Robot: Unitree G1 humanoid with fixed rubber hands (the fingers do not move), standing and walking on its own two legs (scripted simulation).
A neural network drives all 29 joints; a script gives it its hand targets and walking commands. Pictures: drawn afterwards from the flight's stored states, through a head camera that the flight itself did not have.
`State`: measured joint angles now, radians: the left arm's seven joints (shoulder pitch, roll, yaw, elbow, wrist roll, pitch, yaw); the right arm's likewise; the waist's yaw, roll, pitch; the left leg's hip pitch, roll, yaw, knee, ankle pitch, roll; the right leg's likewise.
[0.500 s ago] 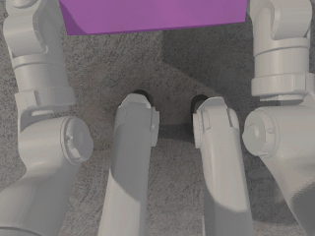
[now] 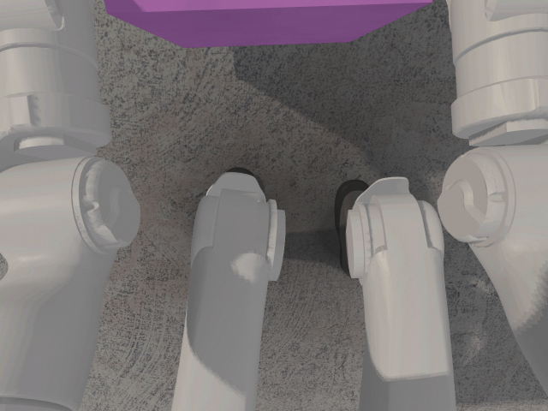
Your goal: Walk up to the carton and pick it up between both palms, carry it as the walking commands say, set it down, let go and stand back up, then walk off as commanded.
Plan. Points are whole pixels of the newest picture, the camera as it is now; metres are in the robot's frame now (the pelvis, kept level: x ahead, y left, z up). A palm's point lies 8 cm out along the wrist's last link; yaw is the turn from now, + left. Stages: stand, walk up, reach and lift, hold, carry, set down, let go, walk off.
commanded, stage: set down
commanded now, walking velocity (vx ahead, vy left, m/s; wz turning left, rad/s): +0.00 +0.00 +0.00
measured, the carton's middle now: out of the picture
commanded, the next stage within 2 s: none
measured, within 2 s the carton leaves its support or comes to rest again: rests again in 0.84 s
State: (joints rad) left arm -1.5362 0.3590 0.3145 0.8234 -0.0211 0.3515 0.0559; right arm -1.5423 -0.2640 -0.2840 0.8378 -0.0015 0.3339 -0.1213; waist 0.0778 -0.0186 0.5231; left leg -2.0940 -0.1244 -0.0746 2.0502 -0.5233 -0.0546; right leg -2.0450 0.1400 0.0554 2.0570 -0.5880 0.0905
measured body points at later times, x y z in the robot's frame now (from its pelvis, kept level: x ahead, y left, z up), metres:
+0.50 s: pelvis +0.01 +0.00 -0.03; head +0.39 +0.02 +0.19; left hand +0.57 +0.24 -0.21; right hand +0.60 -0.10 -0.22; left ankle +0.13 +0.12 -0.38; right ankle +0.12 -0.13 -0.38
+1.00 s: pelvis +0.01 +0.00 -0.04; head +0.40 +0.01 +0.18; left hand +0.57 +0.24 -0.22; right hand +0.60 -0.11 -0.23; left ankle +0.13 +0.12 -0.38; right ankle +0.12 -0.13 -0.38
